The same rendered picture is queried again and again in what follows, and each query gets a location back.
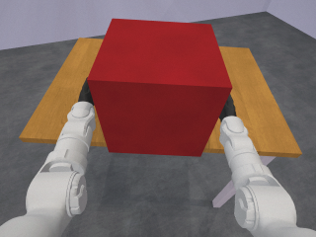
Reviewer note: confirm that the table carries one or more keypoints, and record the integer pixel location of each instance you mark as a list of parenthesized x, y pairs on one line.
[(254, 104)]

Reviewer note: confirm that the left robot upper arm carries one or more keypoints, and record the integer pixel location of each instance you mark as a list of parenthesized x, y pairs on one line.
[(54, 199)]

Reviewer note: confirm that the right robot hand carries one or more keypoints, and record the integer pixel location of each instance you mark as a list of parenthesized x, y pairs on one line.
[(229, 109)]

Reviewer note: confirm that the right robot forearm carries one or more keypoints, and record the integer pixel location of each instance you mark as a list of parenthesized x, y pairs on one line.
[(243, 159)]

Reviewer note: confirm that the right robot upper arm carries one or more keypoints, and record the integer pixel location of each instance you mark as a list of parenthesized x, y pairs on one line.
[(267, 211)]

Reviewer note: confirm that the carton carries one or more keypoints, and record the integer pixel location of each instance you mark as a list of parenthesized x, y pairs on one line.
[(158, 87)]

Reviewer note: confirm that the left robot hand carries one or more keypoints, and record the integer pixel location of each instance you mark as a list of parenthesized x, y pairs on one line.
[(85, 94)]

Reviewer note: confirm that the left robot forearm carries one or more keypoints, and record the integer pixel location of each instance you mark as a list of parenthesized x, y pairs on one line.
[(73, 144)]

